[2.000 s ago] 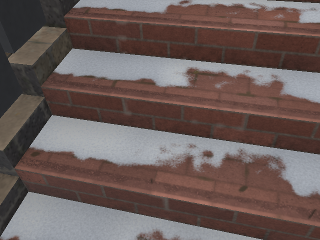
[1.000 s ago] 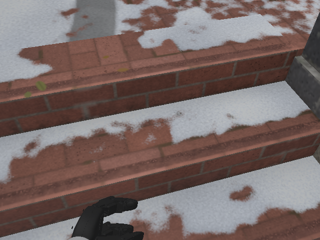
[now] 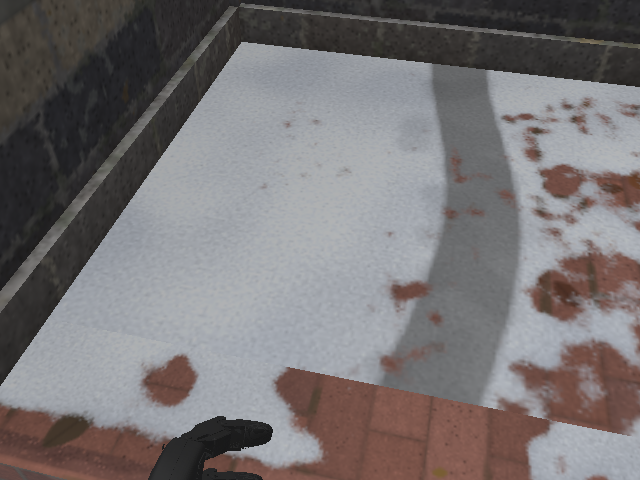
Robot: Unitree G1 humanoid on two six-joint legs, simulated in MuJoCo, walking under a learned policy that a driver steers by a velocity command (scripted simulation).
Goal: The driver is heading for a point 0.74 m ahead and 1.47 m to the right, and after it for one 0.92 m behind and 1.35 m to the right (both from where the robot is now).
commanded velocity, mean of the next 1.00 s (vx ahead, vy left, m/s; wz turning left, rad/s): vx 0.26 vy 0.00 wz -0.38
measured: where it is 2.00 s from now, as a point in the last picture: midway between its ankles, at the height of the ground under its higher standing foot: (334, 466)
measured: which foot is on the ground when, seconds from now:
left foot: down 0.00-0.04, up 0.06-0.52, down 0.54-1.00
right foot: down 0.00-0.56, up 0.58-1.00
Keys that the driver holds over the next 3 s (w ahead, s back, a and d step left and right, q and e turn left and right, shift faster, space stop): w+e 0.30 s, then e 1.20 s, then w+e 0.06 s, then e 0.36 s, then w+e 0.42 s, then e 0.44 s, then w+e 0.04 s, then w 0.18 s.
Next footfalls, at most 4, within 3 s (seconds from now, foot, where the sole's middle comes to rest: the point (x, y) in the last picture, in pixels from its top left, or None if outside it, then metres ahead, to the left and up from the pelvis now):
0.54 left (263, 455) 0.51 0.09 -0.48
1.04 right None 0.43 -0.14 -0.48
1.44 left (275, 435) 0.54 0.07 -0.48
1.84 right None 0.42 -0.15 -0.48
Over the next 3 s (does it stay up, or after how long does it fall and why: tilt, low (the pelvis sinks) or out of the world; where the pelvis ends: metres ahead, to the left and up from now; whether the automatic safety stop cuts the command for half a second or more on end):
stays up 0.61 -0.24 0.28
